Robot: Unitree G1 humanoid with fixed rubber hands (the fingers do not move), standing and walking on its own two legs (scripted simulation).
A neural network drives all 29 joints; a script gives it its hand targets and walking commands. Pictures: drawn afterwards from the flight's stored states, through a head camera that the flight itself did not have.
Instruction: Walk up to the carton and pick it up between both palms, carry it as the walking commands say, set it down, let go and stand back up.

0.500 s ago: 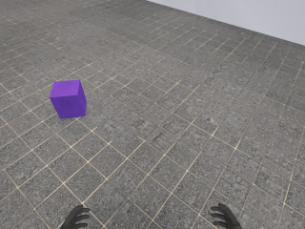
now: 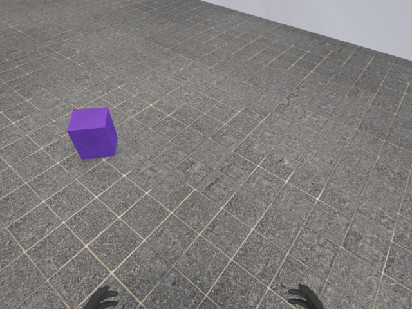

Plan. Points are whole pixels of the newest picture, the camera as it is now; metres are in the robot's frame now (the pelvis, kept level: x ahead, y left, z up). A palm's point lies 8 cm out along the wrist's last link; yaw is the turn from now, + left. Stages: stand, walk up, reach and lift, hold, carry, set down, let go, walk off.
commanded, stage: stand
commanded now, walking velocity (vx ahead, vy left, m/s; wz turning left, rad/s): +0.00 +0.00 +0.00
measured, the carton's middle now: (94, 133) +1.24 +0.67 -0.63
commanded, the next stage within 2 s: walk up in 0.54 s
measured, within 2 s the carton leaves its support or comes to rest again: neither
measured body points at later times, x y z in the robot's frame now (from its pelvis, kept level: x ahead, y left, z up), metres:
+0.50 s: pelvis +0.00 +0.00 +0.00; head +0.01 +0.00 +0.45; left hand +0.13 +0.23 -0.11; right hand +0.12 -0.23 -0.11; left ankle +0.00 +0.12 -0.72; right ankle +0.00 -0.12 -0.72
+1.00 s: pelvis +0.04 +0.05 +0.00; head +0.05 +0.07 +0.45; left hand +0.06 +0.43 -0.05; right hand +0.28 -0.22 -0.03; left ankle +0.11 +0.22 -0.70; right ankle +0.00 -0.12 -0.72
